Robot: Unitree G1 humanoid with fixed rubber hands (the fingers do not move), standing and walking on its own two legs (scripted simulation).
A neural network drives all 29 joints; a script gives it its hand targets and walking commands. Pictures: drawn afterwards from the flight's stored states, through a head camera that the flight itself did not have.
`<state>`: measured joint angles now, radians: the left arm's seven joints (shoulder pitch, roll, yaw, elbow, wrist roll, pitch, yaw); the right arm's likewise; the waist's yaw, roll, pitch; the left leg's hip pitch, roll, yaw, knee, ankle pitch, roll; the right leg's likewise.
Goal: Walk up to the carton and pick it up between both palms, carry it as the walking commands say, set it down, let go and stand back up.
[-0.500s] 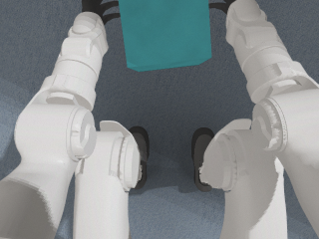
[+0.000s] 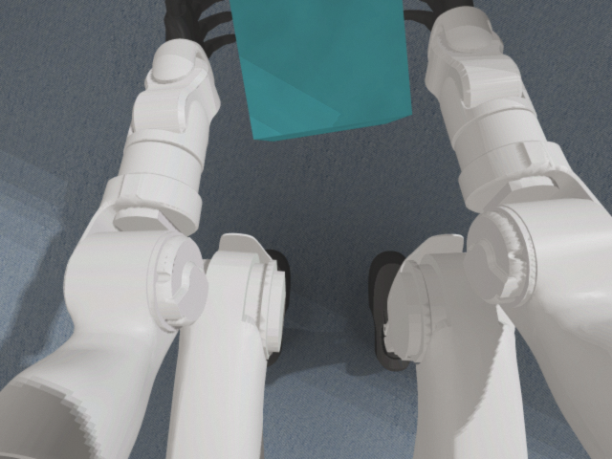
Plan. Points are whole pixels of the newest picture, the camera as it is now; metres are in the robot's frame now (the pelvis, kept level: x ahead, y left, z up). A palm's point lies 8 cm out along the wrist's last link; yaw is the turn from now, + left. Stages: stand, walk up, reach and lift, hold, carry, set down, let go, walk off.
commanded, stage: reach and lift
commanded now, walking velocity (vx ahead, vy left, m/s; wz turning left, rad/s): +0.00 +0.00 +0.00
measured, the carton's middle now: (322, 71) +0.52 +0.00 -0.23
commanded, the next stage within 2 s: none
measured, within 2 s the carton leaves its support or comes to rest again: neither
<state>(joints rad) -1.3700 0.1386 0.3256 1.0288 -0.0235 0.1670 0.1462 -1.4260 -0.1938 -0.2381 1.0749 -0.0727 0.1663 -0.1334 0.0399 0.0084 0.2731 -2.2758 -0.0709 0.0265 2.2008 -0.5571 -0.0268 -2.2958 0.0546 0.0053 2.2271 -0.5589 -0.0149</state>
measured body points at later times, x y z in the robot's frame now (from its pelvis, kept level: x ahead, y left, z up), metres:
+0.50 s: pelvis +0.01 +0.00 +0.03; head +0.34 -0.02 +0.33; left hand +0.53 +0.13 -0.10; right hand +0.56 -0.13 -0.10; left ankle +0.12 +0.12 -0.33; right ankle +0.11 -0.11 -0.33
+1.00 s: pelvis +0.00 +0.00 +0.08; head +0.31 -0.01 +0.41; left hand +0.51 +0.14 -0.02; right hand +0.54 -0.12 -0.02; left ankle +0.12 +0.12 -0.33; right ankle +0.11 -0.11 -0.33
